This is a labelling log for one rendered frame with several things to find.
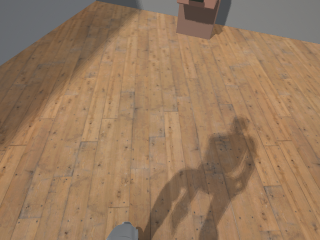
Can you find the robot left thigh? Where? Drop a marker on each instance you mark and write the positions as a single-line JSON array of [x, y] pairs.
[[123, 232]]

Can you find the drawer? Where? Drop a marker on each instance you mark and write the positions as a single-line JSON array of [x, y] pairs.
[[208, 4]]

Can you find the cabinet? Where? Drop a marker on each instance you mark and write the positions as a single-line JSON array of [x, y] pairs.
[[196, 22]]

